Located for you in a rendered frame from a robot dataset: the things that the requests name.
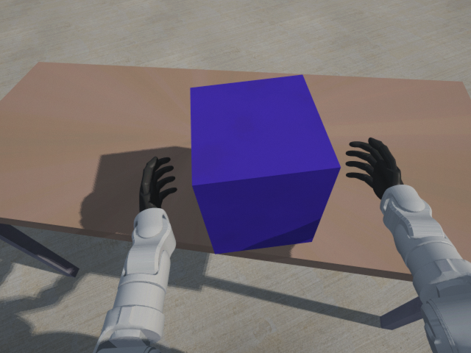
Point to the robot right forearm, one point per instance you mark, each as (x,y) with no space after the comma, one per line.
(437,268)

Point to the carton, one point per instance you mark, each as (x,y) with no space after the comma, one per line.
(262,165)

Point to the right robot upper arm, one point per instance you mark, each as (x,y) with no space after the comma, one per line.
(448,323)

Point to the robot left forearm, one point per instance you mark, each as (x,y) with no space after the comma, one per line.
(137,317)

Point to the table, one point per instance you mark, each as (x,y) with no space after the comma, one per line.
(75,140)

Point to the right robot hand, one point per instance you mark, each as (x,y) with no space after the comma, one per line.
(382,167)

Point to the left robot hand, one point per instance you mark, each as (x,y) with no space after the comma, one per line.
(150,195)

